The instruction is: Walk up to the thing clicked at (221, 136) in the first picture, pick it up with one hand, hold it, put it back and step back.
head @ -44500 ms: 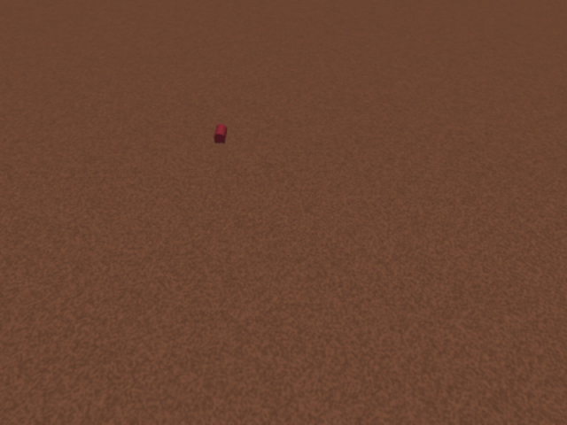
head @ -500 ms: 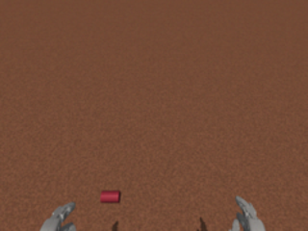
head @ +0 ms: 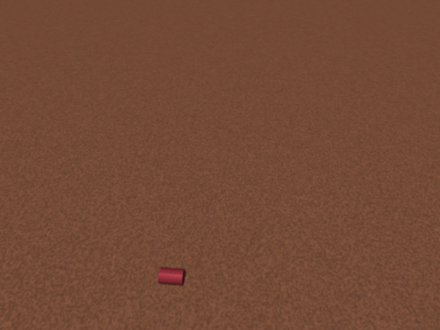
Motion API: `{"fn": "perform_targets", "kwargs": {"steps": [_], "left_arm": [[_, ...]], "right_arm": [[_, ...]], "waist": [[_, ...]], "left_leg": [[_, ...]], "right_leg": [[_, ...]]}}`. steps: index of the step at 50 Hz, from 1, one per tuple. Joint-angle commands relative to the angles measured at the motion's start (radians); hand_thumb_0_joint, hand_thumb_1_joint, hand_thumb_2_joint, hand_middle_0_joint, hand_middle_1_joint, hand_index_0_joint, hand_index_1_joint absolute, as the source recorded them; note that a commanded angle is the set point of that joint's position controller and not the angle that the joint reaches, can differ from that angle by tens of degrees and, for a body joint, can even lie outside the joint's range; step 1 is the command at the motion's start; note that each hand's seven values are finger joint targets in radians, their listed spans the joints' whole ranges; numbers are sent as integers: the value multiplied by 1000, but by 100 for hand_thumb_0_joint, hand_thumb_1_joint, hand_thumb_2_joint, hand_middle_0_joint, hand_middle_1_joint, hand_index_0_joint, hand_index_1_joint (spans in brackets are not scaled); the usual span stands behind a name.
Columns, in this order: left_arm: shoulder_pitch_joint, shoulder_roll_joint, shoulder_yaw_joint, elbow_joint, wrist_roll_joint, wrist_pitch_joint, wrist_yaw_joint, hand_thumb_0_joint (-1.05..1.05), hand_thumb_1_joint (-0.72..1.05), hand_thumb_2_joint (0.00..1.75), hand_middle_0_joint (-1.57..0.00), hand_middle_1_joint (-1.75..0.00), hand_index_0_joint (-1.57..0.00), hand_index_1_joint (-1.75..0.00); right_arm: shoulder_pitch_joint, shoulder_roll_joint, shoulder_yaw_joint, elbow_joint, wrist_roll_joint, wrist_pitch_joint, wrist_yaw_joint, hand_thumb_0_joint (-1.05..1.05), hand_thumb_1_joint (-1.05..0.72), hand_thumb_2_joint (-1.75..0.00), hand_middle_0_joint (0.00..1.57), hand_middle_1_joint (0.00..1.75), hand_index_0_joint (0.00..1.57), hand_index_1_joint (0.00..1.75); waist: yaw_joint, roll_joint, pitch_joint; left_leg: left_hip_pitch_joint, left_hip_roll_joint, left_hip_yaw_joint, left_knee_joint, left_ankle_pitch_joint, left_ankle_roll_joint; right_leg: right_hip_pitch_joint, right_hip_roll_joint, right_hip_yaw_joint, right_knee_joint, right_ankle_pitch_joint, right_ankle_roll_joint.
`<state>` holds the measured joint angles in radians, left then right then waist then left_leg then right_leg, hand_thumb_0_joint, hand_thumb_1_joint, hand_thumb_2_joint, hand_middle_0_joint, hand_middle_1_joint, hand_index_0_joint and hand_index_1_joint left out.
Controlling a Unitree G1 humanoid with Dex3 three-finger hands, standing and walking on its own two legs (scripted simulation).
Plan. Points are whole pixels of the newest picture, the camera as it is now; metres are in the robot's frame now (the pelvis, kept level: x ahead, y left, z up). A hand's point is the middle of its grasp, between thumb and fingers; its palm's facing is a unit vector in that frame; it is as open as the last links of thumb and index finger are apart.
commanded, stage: stand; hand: left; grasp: from above
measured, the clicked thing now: (171, 275) +0.51 +0.22 -0.73
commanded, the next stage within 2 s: none
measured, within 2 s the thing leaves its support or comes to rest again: neither
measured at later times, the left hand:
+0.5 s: hand out of the picture +0.05 +0.24 -0.14, palm faces +0.04 -0.94 -0.35, open 7.4 cm
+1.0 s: hand out of the picture +0.08 +0.23 -0.14, palm faces +0.04 -0.94 -0.35, open 7.4 cm
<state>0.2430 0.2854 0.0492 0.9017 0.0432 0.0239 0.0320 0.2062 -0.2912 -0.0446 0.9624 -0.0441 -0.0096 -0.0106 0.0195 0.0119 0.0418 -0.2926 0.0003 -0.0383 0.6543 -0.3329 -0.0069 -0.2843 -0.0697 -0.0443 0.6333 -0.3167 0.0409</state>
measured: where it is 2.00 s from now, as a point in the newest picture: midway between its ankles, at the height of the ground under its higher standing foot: outside the picture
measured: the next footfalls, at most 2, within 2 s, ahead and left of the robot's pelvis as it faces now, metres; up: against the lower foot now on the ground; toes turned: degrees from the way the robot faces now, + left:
none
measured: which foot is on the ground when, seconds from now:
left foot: down 0.00-1.00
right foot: down 0.00-1.00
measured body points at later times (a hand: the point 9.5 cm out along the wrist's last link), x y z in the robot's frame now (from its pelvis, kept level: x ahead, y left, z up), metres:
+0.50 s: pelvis +0.00 -0.01 +0.02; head +0.00 -0.02 +0.47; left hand +0.04 +0.28 -0.12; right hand +0.07 -0.29 -0.12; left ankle +0.01 +0.13 -0.72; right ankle +0.01 -0.15 -0.72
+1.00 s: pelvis +0.01 -0.02 +0.02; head +0.02 -0.03 +0.47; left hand +0.07 +0.28 -0.11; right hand +0.08 -0.31 -0.12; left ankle +0.01 +0.13 -0.72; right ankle +0.01 -0.15 -0.72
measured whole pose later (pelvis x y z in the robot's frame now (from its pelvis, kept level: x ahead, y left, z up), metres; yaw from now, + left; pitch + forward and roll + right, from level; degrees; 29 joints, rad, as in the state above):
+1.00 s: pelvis +0.01 -0.02 +0.02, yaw +1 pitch -3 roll +0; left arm 0.10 0.31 0.03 1.16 0.02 0.00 0.02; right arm 0.13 -0.32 0.00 1.14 -0.02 -0.01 -0.02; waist 0.01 0.03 0.07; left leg -0.12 0.03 -0.06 0.37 -0.20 -0.04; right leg -0.11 -0.04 -0.08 0.37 -0.20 0.02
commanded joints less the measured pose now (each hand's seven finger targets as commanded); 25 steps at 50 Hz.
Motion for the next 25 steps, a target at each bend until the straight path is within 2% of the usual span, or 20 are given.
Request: {"fn": "perform_targets", "kwargs": {"steps": [1,5,9,14,18,21,25], "left_arm": [[-58,167,35,-20,-8,-38,9,0,90,90,-20,-30,-20,-30],[-48,178,30,49,-13,-41,11,0,90,90,-20,-30,-20,-30],[-70,188,25,92,-12,-40,12,0,90,90,-20,-30,-20,-30],[-84,194,20,137,-10,-37,9,0,90,90,-20,-30,-20,-30],[-97,207,22,159,-12,-38,7,0,90,90,-20,-30,-20,-30],[-115,214,22,167,-13,-39,5,0,90,90,-20,-30,-20,-30],[-122,224,24,180,-14,-37,1,0,90,90,-20,-30,-20,-30]], "right_arm": [[-59,-177,-39,-45,5,-21,-17,0,-90,-90,20,30,20,30],[-53,-182,-34,-5,13,-20,-20,0,-90,-90,20,30,20,30],[-59,-184,-27,29,18,-16,-21,0,-90,-90,20,30,20,30],[-76,-187,-23,57,19,-8,-20,0,-90,-90,20,30,20,30],[-77,-189,-21,73,19,-5,-18,0,-90,-90,20,30,20,30],[-80,-190,-18,80,20,-7,-16,0,-90,-90,20,30,20,30],[-86,-202,-18,87,21,-4,-15,0,-90,-90,20,30,20,30]], "waist": [[-1,18,-37],[-1,9,-45],[-5,5,-32],[-3,4,11],[-5,-1,15],[-5,-6,13],[-5,-4,17]], "left_leg": [[16,72,-114,-224,107,51],[64,78,-102,-237,214,46],[95,82,-98,-264,247,36],[87,83,-101,-307,146,30],[76,80,-99,-326,122,27],[79,82,-98,-333,142,25],[65,86,-104,-348,94,24]], "right_leg": [[85,-36,61,-177,87,-59],[135,-48,59,-217,158,-52],[148,-53,57,-250,169,-50],[145,-48,53,-298,87,-44],[161,-51,60,-321,75,-42],[173,-56,63,-328,82,-43],[174,-52,61,-334,49,-43]]}}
